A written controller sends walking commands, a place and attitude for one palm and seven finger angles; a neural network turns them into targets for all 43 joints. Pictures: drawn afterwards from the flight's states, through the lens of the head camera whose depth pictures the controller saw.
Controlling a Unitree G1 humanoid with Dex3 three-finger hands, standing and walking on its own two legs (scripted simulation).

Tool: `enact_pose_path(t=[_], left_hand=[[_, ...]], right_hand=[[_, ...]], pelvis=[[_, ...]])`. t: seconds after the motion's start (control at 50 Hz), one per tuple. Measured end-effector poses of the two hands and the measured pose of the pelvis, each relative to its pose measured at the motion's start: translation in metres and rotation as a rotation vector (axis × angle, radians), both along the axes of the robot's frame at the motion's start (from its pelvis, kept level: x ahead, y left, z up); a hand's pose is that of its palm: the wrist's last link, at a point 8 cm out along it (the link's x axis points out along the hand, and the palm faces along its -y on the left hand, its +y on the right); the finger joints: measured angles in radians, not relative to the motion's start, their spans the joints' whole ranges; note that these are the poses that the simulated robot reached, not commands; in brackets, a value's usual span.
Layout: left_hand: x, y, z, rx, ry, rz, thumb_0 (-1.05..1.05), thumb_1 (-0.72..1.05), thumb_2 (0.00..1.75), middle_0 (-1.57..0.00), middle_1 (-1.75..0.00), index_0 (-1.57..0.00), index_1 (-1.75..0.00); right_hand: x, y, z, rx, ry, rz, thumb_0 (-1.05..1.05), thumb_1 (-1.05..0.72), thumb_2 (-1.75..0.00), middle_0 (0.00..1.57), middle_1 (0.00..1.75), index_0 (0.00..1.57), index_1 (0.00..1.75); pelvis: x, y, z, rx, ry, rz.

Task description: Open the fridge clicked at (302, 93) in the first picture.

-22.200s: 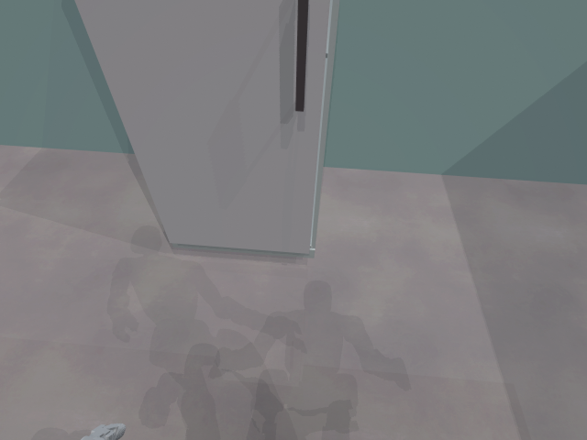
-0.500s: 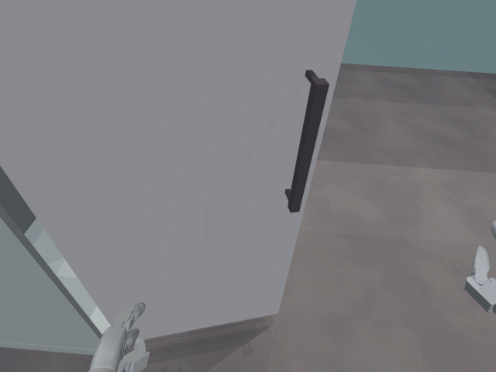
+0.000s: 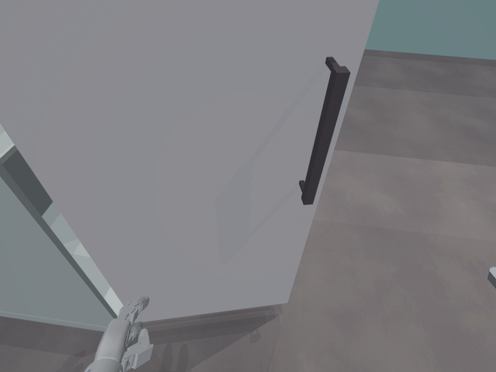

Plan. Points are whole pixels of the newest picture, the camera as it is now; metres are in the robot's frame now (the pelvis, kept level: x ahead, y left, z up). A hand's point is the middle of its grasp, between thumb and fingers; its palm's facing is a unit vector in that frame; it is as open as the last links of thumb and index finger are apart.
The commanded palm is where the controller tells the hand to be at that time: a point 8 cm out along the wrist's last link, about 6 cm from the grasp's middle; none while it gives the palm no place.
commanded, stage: step back with the hand held close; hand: right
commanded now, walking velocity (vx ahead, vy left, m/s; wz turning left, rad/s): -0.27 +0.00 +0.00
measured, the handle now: (317, 141) +0.48 -0.12 +0.14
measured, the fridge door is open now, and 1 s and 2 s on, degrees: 75 75 75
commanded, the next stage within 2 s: stop stepping back and stand still in 1.20 s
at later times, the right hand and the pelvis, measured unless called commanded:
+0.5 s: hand out of the picture +0.14 -0.28 +0.15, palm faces +0.48 +0.76 -0.44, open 7.4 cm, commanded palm +0.07 -0.31 +0.17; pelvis -0.07 -0.01 -0.02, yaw +0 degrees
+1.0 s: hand out of the picture +0.08 -0.30 +0.16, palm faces +0.45 +0.75 -0.48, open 7.4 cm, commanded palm +0.00 -0.33 +0.17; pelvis -0.12 -0.02 -0.02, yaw -4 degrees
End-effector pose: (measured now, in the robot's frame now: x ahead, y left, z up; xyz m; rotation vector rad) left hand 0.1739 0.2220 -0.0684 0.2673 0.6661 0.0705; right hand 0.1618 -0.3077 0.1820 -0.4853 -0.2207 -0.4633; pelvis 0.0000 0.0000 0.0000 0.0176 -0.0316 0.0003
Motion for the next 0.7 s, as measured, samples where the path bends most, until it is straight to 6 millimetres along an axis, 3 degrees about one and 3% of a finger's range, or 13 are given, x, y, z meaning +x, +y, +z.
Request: enact_pose_path(t=[0.1,0.2,0.42,0.58,0.7], left_hand=[[-0.011,0.006,0.002,0.009,-0.003,0.064,0.02,0.90,0.89,-0.20,-0.30,-0.21,-0.30],[-0.030,0.007,0.001,0.021,0.004,0.106,0.02,0.90,0.89,-0.20,-0.30,-0.21,-0.30],[-0.076,0.002,-0.015,0.023,0.023,0.075,0.02,0.90,0.89,-0.20,-0.30,-0.21,-0.30],[-0.107,0.001,-0.021,0.046,0.062,0.068,0.02,0.90,0.89,-0.20,-0.30,-0.21,-0.30],[-0.115,0.000,-0.022,0.037,0.052,0.057,0.02,0.90,0.89,-0.20,-0.30,-0.21,-0.30]], right_hand=[[-0.001,0.006,-0.009,-0.032,0.056,0.071,0.01,-0.89,-0.90,0.21,0.30,0.20,0.30],[-0.016,0.002,-0.014,-0.064,0.084,0.095,0.01,-0.89,-0.89,0.21,0.30,0.21,0.30],[-0.059,-0.007,-0.011,-0.101,-0.036,0.023,0.01,-0.88,-0.89,0.21,0.30,0.21,0.30],[-0.073,-0.005,-0.014,-0.098,-0.077,0.057,0.01,-0.88,-0.90,0.21,0.30,0.21,0.30],[-0.090,-0.013,-0.007,-0.181,-0.082,0.029,0.01,-0.88,-0.89,0.21,0.30,0.21,0.30]], pelvis=[[-0.010,-0.007,-0.003,-0.009,0.031,0.015],[-0.024,-0.012,-0.007,-0.017,0.034,0.022],[-0.059,-0.010,-0.019,-0.013,0.019,0.002],[-0.078,-0.013,-0.021,0.001,0.031,-0.012],[-0.082,-0.008,-0.023,0.013,0.039,-0.052]])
